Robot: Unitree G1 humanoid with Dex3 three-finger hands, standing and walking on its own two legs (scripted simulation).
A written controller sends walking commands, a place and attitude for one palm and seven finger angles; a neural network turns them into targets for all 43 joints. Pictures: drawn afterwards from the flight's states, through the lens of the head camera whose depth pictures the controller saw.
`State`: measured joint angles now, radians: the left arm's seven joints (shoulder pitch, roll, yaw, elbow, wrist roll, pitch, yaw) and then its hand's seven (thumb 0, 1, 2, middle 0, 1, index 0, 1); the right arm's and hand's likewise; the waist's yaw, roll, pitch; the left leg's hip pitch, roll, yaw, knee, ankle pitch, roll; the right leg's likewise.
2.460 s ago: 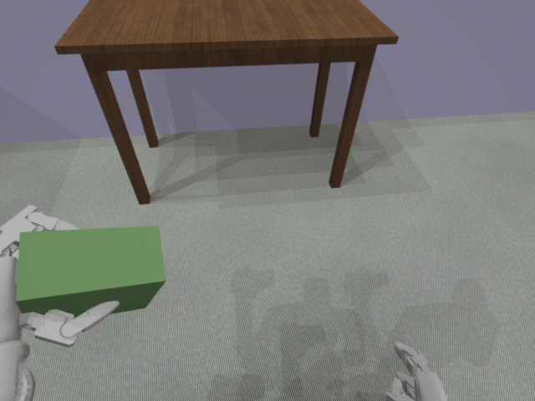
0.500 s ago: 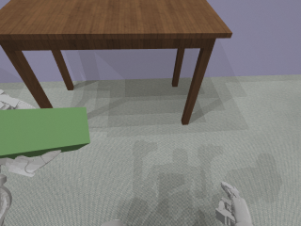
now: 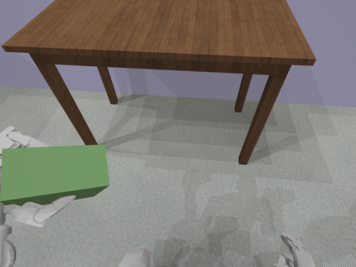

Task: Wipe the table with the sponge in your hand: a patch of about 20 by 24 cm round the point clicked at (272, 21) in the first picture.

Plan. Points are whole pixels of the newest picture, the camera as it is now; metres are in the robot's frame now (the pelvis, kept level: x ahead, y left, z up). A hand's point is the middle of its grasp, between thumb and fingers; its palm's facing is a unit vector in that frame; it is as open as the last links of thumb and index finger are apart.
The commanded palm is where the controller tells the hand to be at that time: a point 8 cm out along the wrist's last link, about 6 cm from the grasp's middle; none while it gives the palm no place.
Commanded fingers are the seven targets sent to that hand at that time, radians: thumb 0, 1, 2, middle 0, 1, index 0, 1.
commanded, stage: walk to a spot facing it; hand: left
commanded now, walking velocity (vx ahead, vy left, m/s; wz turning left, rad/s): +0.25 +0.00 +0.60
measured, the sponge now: (72, 176) +0.24 +0.19 +0.16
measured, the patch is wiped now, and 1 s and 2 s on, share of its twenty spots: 0.00 0.00 0.00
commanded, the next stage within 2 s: none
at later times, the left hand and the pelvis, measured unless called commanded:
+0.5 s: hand (28, 174) +0.22 +0.24 +0.18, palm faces +0.65 -0.61 -0.45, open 10.2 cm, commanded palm +0.17 +0.26 +0.18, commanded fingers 0.00 0.10 1.30 -1.20 -1.60 -1.20 -1.60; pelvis +0.09 -0.05 -0.02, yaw +15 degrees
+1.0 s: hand (2, 225) +0.15 +0.24 +0.18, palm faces +0.74 -0.51 -0.43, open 10.2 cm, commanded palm +0.08 +0.25 +0.18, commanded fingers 0.00 0.10 1.30 -1.20 -1.60 -1.20 -1.60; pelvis +0.09 -0.07 +0.00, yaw +33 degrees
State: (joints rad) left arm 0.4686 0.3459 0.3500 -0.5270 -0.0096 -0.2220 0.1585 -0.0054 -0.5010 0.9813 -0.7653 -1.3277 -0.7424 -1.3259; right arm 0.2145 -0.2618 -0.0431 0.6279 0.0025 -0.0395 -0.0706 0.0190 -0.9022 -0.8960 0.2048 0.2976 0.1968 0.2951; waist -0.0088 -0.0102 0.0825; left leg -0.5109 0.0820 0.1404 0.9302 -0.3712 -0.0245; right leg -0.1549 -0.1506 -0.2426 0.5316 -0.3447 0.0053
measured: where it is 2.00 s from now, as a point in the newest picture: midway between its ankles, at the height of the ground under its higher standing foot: outside the picture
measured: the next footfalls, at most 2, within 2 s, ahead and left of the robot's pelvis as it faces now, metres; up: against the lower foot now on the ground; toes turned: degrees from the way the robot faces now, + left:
left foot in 0.12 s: +0.15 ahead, +0.12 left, +0.00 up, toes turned +13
right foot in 0.46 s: +0.18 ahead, -0.16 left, +0.00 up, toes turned +6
